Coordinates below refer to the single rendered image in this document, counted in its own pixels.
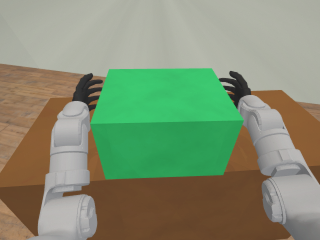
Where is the robot right forearm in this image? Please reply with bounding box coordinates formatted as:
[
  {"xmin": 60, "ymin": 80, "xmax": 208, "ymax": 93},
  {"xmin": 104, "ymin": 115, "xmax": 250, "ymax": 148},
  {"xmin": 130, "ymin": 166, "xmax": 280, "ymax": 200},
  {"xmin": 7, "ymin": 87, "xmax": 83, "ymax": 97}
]
[{"xmin": 237, "ymin": 95, "xmax": 320, "ymax": 188}]

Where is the robot left forearm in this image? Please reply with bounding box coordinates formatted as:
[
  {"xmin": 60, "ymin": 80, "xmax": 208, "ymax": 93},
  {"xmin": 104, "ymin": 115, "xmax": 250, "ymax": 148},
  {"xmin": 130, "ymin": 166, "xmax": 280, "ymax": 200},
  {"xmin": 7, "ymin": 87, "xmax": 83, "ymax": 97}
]
[{"xmin": 37, "ymin": 101, "xmax": 91, "ymax": 236}]

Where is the carton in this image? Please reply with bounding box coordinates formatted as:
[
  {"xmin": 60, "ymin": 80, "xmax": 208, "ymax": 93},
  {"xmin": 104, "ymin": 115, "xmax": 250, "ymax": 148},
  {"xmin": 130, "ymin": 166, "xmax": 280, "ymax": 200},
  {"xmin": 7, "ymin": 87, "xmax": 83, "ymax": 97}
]
[{"xmin": 90, "ymin": 68, "xmax": 244, "ymax": 180}]

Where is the robot left upper arm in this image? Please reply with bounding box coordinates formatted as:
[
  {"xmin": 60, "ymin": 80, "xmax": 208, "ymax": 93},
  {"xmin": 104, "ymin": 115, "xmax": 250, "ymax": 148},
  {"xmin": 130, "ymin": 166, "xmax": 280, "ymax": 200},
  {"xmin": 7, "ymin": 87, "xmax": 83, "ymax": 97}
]
[{"xmin": 26, "ymin": 194, "xmax": 98, "ymax": 240}]

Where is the robot right upper arm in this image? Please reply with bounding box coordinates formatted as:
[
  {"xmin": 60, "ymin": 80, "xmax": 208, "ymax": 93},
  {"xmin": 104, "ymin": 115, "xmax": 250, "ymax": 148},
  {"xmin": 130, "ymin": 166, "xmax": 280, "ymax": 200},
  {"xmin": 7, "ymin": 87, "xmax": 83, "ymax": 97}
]
[{"xmin": 261, "ymin": 174, "xmax": 320, "ymax": 240}]

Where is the robot left hand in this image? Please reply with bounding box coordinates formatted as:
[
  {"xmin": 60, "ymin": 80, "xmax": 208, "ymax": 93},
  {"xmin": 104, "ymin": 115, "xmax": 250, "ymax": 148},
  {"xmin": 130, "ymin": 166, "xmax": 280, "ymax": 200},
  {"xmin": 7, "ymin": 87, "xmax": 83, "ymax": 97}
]
[{"xmin": 72, "ymin": 73, "xmax": 103, "ymax": 112}]

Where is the pedestal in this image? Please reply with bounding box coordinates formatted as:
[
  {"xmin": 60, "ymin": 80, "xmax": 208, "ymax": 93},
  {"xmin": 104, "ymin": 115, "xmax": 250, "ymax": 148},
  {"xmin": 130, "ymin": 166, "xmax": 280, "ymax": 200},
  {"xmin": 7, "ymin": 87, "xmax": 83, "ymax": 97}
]
[{"xmin": 0, "ymin": 90, "xmax": 320, "ymax": 240}]

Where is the robot right hand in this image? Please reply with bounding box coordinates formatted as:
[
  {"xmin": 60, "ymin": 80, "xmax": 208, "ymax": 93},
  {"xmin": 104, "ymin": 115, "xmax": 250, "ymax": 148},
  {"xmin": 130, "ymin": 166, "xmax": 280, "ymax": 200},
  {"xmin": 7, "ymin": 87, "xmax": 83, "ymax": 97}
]
[{"xmin": 219, "ymin": 71, "xmax": 251, "ymax": 109}]

